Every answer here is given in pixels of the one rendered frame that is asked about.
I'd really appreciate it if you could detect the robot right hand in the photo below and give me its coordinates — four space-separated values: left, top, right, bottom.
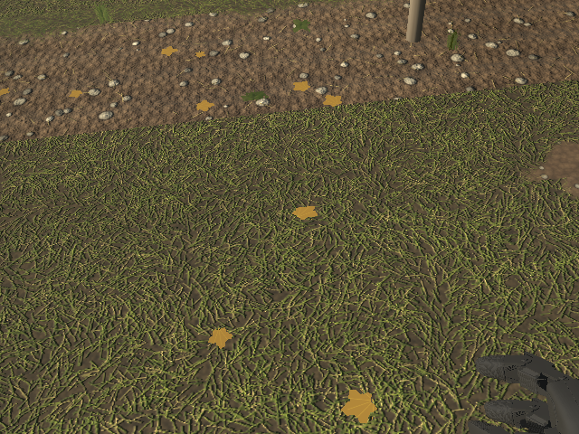
468 352 579 434

